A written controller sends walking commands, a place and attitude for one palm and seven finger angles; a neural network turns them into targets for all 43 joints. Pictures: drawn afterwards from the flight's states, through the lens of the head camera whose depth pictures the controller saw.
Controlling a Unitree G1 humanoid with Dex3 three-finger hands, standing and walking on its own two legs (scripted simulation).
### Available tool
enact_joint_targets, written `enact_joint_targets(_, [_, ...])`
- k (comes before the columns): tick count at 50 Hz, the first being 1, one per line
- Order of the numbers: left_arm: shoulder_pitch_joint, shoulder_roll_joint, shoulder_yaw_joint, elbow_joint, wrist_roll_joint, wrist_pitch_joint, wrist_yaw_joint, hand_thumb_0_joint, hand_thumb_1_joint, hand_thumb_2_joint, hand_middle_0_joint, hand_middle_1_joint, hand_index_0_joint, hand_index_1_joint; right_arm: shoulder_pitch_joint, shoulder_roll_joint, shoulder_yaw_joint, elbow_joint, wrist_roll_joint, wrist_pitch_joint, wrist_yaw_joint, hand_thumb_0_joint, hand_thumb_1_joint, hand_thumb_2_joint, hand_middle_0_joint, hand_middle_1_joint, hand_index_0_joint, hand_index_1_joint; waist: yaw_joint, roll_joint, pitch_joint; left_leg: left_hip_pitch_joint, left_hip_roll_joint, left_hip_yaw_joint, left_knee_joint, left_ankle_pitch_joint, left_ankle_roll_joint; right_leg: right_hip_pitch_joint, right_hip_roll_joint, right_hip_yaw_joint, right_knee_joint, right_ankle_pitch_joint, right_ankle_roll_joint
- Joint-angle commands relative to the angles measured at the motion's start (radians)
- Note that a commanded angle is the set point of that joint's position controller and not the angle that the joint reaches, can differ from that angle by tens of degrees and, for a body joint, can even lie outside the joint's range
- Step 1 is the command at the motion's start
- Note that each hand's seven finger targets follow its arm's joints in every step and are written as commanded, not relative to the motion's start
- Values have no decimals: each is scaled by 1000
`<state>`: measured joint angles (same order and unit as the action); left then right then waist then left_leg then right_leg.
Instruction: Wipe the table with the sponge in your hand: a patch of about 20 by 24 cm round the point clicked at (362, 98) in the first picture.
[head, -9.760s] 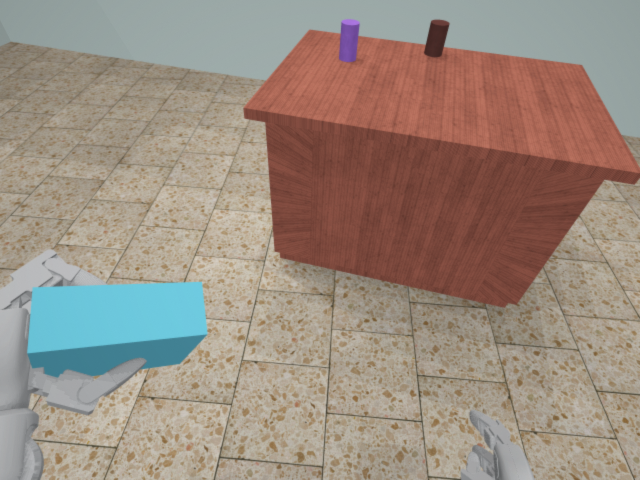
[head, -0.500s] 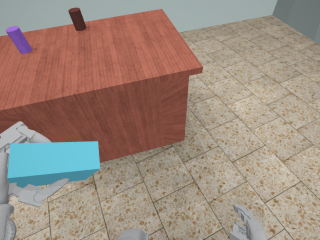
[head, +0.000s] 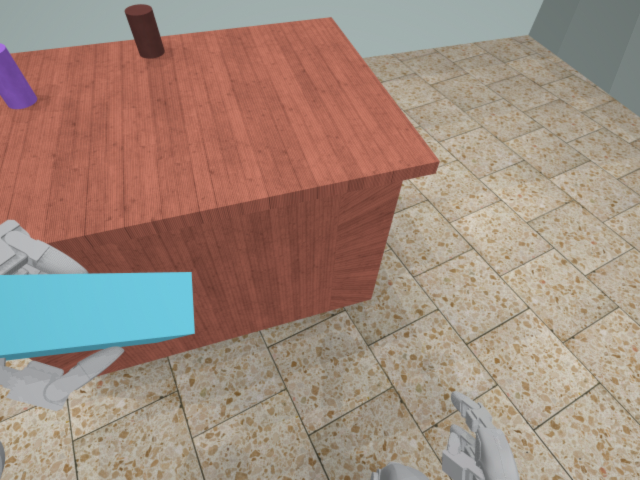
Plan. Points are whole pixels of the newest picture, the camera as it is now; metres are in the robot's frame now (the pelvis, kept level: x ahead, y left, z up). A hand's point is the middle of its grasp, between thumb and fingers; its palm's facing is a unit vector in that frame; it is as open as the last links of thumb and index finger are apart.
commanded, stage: take the last steps up to it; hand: left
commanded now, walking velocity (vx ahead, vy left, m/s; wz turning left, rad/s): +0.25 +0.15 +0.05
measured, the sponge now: (122, 314) +0.23 +0.19 +0.16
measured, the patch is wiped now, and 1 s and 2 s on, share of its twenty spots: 0.00 0.00 0.00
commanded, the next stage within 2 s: come to a stop and stand still in 0.72 s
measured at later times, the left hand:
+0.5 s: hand (26, 236) +0.30 +0.30 +0.18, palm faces +0.36 -0.80 -0.48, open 9.8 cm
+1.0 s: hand out of the picture +0.34 +0.39 +0.16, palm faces +0.38 -0.81 -0.45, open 9.7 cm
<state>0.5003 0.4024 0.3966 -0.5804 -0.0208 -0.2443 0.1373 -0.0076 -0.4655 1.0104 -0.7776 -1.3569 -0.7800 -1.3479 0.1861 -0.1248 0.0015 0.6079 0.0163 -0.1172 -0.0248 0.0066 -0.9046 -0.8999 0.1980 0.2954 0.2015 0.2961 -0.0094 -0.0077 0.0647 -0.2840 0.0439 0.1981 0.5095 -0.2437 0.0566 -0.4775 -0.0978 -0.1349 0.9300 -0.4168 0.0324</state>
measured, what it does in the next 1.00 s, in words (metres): steps to the left: right foot, then left foot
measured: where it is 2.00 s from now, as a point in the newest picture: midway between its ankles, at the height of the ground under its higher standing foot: outside the picture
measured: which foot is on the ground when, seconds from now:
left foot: down 0.00-0.14, up 0.16-0.42, down 0.44-0.72, up 0.74-0.96, down 0.98-1.00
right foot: up 0.00-0.10, down 0.12-0.44, up 0.46-0.68, down 0.70-1.00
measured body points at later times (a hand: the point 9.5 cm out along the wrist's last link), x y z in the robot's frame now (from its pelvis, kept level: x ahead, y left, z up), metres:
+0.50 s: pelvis +0.08 +0.07 -0.01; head +0.12 +0.09 +0.43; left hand +0.27 +0.34 +0.20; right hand +0.26 -0.19 -0.08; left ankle +0.13 +0.20 -0.74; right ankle +0.05 -0.08 -0.71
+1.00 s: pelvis +0.13 +0.15 -0.01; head +0.17 +0.15 +0.44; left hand +0.32 +0.43 +0.18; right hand +0.30 -0.10 -0.10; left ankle +0.18 +0.28 -0.74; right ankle +0.12 +0.00 -0.74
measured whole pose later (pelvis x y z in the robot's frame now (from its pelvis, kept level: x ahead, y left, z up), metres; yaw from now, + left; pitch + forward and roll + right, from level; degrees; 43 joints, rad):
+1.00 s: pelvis +0.13 +0.15 -0.01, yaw +1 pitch -1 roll +0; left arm 0.49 0.37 0.36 -0.53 -0.01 -0.21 0.15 -0.01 -0.47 1.01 -0.78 -1.36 -0.78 -1.35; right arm 0.18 -0.23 -0.03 0.59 0.00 -0.04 -0.07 0.01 -0.91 -0.90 0.20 0.30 0.20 0.30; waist -0.01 -0.01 0.10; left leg -0.31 0.06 0.09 0.54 -0.18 -0.02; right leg -0.23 -0.13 -0.13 0.61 -0.34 0.05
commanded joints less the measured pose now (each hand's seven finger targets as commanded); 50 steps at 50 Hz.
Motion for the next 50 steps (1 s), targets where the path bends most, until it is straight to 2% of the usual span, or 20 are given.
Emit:
enact_joint_targets(1, [9, 128, 106, -143, -18, -43, 23, 0, 100, 1300, -1200, -1600, -1200, -1600, -27, -182, -60, -112, -4, -43, -29, 0, -900, -900, 200, 300, 200, 300, 13, 154, -186, 111, 226, -203, -166, 186, 94, 132, 46, -49, -237, 31, 4])
enact_joint_targets(5, [-76, 143, 108, -39, -3, -24, 22, 0, 100, 1300, -1200, -1600, -1200, -1600, -47, -182, -55, -102, -5, -11, -45, 0, -900, -900, 200, 300, 200, 300, 16, 26, -164, -47, 169, -166, 36, 10, 35, 351, -11, 37, -498, 147, -37])
enact_joint_targets(7, [-131, 165, 109, -8, 3, -24, 23, 0, 100, 1300, -1200, -1600, -1200, -1600, -69, -164, -48, -128, -10, -1, -31, 0, -900, -900, 200, 300, 200, 300, 18, -293, -156, -366, -31, -81, 478, -281, -45, 509, -367, 618, -638, 278, -213])
enact_joint_targets(8, [-173, 154, 97, -12, -11, -27, 22, 0, 100, 1300, -1200, -1600, -1200, -1600, -74, -183, -58, -118, -6, -7, -25, 0, -900, -900, 200, 300, 200, 300, 20, -275, -132, -403, 1, -187, 623, -273, -66, 481, -413, 635, -662, 280, -239])
enact_joint_targets(13, [-163, 158, 77, -133, 17, -76, 23, 0, 100, 1300, -1200, -1600, -1200, -1600, -93, -158, -34, -106, -15, 22, -18, 0, -900, -900, 200, 300, 200, 300, 10, -95, -107, -269, 67, -179, 466, -154, -72, 348, -278, 176, -574, 556, -164])
enact_joint_targets(16, [-85, 169, 107, -210, 13, -76, 39, 0, 100, 1300, -1200, -1600, -1200, -1600, -91, -155, -49, -139, -20, 17, -18, 0, -900, -900, 200, 300, 200, 300, 36, -164, -153, -146, 23, -74, 209, -102, -65, 395, -238, 127, -532, 599, -154])
enact_joint_targets(20, [-32, 176, 143, -266, 1, -70, 56, 0, 100, 1300, -1200, -1600, -1200, -1600, -47, -155, -72, -160, -19, 15, -38, 0, -900, -900, 200, 300, 200, 300, 11, 11, -216, 109, -37, 0, -73, 95, -75, 350, -143, 70, -361, 461, -85])
enact_joint_targets(21, [-43, 170, 143, -279, -4, -78, 57, 0, 100, 1300, -1200, -1600, -1200, -1600, -27, -168, -80, -163, -13, 15, -42, 0, -900, -900, 200, 300, 200, 300, -1, 123, -241, 201, 17, -60, -96, 136, -53, 278, -99, 41, -230, 386, -55])
enact_joint_targets(22, [-14, 151, 136, -276, -7, -83, 57, 0, 100, 1300, -1200, -1600, -1200, -1600, -17, -202, -94, -168, -7, 14, -43, 0, -900, -900, 200, 300, 200, 300, -5, 337, -244, 309, 207, -308, -105, 336, 31, 78, 2, -31, -23, 17, -4])
enact_joint_targets(23, [-18, 155, 132, -255, 6, -91, 57, 0, 100, 1300, -1200, -1600, -1200, -1600, -10, -196, -93, -173, -6, 10, -35, 0, -900, -900, 200, 300, 200, 300, 4, 339, -237, 304, 318, -474, -143, 457, 128, -25, 57, 13, 157, -272, -12])
enact_joint_targets(25, [-64, 191, 159, -136, -2, -79, 38, 0, 100, 1300, -1200, -1600, -1200, -1600, -39, -203, -89, -142, -10, 6, -36, 0, -900, -900, 200, 300, 200, 300, 0, 253, -150, 140, 337, -471, -180, 240, 177, -68, -3, 73, 201, -229, -13])
enact_joint_targets(28, [-74, 131, 111, -160, -10, -78, 28, 0, 100, 1300, -1200, -1600, -1200, -1600, -29, -198, -89, -127, 6, -9, -27, 0, -900, -900, 200, 300, 200, 300, 5, 268, -172, 155, 226, -268, -112, 290, 118, 12, 18, 10, -26, -108, 1])
enact_joint_targets(33, [-49, 117, 60, -166, -9, -39, 21, 0, 100, 1300, -1200, -1600, -1200, -1600, -40, -190, -54, -127, 4, -18, -30, 0, -900, -900, 200, 300, 200, 300, 15, 179, -178, 25, 184, -221, -48, 126, 59, 279, 48, -24, -414, 70, -4])
enact_joint_targets(34, [-59, 125, 65, -157, -1, -35, 23, 0, 100, 1300, -1200, -1600, -1200, -1600, -43, -186, -51, -127, 2, -13, -31, 0, -900, -900, 200, 300, 200, 300, 16, 104, -181, -33, 154, -194, 20, 61, 30, 353, 6, 24, -509, 164, -21])
enact_joint_targets(36, [-92, 191, 113, -125, 0, -27, 33, 0, 100, 1300, -1200, -1600, -1200, -1600, -62, -153, -39, -147, -7, 1, -26, 0, -900, -900, 200, 300, 200, 300, 11, -279, -155, -319, -28, -79, 387, -255, -62, 479, -337, 519, -620, 393, -175])
enact_joint_targets(39, [-82, 183, 145, -64, -18, -29, 31, 0, 100, 1300, -1200, -1600, -1200, -1600, -82, -168, -45, -117, -8, 14, -20, 0, -900, -900, 200, 300, 200, 300, 9, -202, -101, -393, 27, -230, 646, -210, -94, 436, -354, 443, -597, 573, -221])
enact_joint_targets(42, [-83, 163, 125, -86, -5, -55, 25, 0, 100, 1300, -1200, -1600, -1200, -1600, -99, -135, -18, -122, -12, 41, -27, 0, -900, -900, 200, 300, 200, 300, 8, -162, -139, -236, 42, -172, 371, -179, -88, 413, -242, 167, -510, 791, -148])
enact_joint_targets(45, [-50, 139, 107, -103, 2, -48, 37, 0, 100, 1300, -1200, -1600, -1200, -1600, -97, -132, -19, -143, -21, 39, -39, 0, -900, -900, 200, 300, 200, 300, 28, -176, -185, -78, -32, -48, 101, -52, -83, 430, -151, 84, -466, 758, -125])
enact_joint_targets(48, [-91, 115, 59, -200, -13, -37, 42, 0, 100, 1300, -1200, -1600, -1200, -1600, -56, -154, -44, -163, -16, 31, -56, 0, -900, -900, 200, 300, 200, 300, 2, 16, -235, 178, 27, -93, -106, 286, -81, 345, -60, 37, -311, 494, -39])
enact_joint_targets(50, [-96, 147, 82, -240, -7, -47, 39, 0, 100, 1300, -1200, -1600, -1200, -1600, -23, -195, -69, -177, -17, 22, -48, 0, -900, -900, 200, 300, 200, 300, 13, 242, -243, 266, 307, -411, -134, 736, 61, 109, 56, 59, -83, -168, 5])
